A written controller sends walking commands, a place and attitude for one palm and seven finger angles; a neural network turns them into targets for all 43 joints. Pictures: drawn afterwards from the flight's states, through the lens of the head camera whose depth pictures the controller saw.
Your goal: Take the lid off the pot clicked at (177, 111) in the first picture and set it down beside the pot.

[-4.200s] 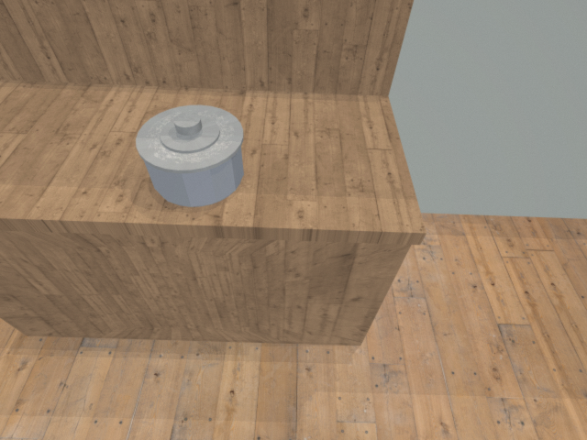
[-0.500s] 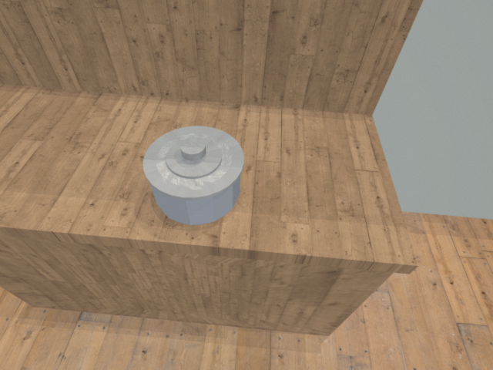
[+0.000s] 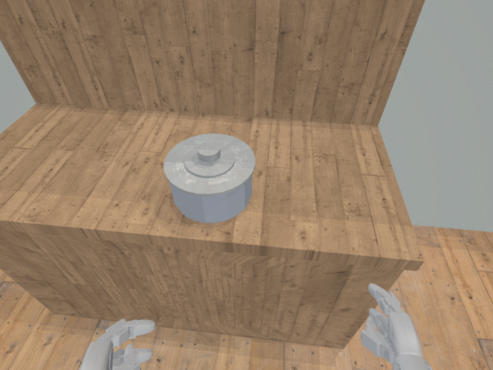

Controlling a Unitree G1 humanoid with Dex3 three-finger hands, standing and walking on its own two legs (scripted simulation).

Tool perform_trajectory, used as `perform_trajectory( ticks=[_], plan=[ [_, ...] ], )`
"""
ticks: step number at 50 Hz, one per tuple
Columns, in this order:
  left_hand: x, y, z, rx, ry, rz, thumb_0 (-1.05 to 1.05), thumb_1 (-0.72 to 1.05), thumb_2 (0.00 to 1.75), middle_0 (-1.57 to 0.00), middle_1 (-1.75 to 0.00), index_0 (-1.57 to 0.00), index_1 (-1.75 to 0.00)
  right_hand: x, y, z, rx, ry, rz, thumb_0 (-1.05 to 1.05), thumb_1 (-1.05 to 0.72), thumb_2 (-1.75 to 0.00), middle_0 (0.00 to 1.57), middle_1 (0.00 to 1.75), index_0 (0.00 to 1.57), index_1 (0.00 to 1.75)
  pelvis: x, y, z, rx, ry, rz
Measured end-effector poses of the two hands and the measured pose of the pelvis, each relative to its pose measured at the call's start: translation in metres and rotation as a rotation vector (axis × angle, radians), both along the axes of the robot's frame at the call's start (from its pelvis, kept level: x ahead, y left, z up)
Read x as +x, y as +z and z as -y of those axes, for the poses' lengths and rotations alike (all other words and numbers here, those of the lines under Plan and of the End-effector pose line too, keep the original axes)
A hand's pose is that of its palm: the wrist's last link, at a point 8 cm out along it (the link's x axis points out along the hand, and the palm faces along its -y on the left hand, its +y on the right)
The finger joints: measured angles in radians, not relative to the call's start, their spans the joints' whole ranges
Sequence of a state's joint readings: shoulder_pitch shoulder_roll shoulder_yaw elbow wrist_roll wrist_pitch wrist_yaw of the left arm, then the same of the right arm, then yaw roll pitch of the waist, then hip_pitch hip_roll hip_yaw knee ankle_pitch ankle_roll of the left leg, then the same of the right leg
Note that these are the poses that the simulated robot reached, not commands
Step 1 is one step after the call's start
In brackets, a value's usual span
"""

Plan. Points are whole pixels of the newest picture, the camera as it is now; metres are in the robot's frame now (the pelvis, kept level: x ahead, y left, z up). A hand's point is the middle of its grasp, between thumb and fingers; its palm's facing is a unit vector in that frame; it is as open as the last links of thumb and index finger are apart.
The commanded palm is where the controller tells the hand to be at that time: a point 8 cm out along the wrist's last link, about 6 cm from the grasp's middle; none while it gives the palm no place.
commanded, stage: lift the closed hand beside the body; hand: left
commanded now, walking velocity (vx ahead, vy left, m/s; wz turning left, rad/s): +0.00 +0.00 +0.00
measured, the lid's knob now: (208, 151) +0.53 +0.13 +0.06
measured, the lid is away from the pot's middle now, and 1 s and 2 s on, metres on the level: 0.00 0.00 0.00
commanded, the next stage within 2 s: raise the hand higher, near the body in 0.26 s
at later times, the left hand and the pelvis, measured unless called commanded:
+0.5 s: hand (90, 368) +0.13 +0.24 -0.02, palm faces +0.23 -0.90 -0.37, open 3.1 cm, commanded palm +0.09 +0.28 +0.02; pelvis +0.01 +0.01 +0.00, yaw +0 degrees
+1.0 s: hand (85, 318) +0.17 +0.24 +0.06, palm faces +0.28 -0.88 -0.39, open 3.1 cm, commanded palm +0.13 +0.28 +0.10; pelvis +0.02 +0.01 +0.00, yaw +0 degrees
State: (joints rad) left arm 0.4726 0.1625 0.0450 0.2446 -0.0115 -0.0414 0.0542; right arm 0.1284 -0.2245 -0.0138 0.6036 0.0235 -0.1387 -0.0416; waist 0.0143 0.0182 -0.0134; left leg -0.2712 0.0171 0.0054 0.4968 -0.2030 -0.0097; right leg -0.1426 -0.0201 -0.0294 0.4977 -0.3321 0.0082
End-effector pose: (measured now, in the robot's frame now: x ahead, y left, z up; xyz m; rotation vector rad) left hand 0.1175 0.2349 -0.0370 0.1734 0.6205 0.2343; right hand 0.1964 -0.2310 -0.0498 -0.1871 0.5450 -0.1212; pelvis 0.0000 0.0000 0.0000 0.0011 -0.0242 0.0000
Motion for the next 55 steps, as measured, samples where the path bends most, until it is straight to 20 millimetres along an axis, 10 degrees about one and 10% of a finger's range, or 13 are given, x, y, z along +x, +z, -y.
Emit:
perform_trajectory(
  ticks=[6,18,27,55],
  plan=[
    [-0.020,0.009,-0.013,0.013,0.054,0.033,0.01,0.90,0.90,-0.88,-1.05,-0.88,-1.05,0.016,0.016,-0.010,-0.045,0.050,0.045,0.01,-0.91,-0.90,0.20,0.30,0.20,0.30,-0.004,0.000,0.001,-0.011,0.014,0.006],
    [-0.023,0.028,-0.040,0.104,0.078,0.019,0.01,0.90,0.90,-1.23,-1.44,-1.24,-1.44,-0.025,-0.026,-0.030,-0.002,0.032,-0.152,0.01,-0.90,-0.90,0.20,0.30,0.21,0.30,0.003,0.001,-0.006,-0.010,0.009,0.010],
    [-0.012,0.050,-0.051,0.166,0.046,0.060,0.01,0.90,0.90,-1.28,-1.49,-1.28,-1.49,-0.037,-0.036,-0.026,0.009,-0.014,-0.197,0.02,-0.90,-0.90,0.20,0.30,0.21,0.30,0.010,0.002,-0.013,-0.006,-0.005,0.009],
    [0.029,0.136,-0.042,0.281,0.004,0.382,0.01,0.90,0.90,-1.29,-1.50,-1.30,-1.50,0.016,-0.018,-0.030,0.031,0.056,-0.087,0.01,-0.90,-0.90,0.20,0.30,0.21,0.30,0.025,0.004,-0.003,0.001,-0.006,0.021]
  ],
)
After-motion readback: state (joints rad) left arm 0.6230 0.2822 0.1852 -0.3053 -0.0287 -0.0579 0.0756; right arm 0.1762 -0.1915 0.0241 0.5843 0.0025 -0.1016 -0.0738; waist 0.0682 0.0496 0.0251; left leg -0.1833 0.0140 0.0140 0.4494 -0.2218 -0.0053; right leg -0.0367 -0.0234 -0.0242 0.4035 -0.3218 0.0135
